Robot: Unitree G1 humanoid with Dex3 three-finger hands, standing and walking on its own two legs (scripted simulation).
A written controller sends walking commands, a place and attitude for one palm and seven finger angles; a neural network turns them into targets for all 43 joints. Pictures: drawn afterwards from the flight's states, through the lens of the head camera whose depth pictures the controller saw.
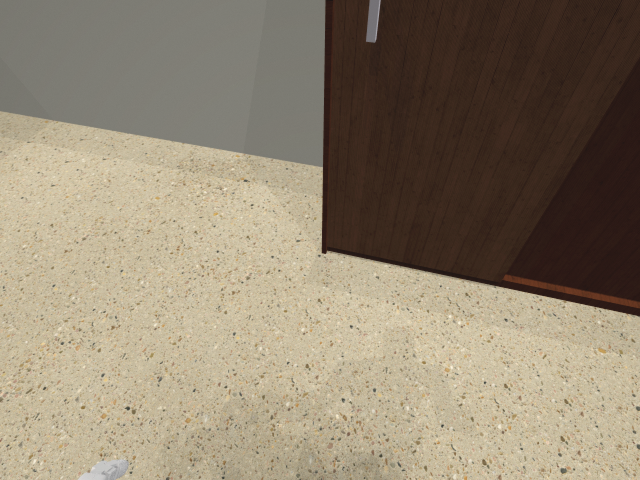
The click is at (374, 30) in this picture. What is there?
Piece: wardrobe's sliding door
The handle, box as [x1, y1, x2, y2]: [366, 0, 380, 42]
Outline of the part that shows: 380,0 370,0 369,2 366,41 374,42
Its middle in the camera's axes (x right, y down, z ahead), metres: +0.12 -0.54 +0.84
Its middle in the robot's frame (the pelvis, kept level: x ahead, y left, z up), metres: +1.03 -0.07 +0.21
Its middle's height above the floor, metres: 0.98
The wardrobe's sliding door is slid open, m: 0.00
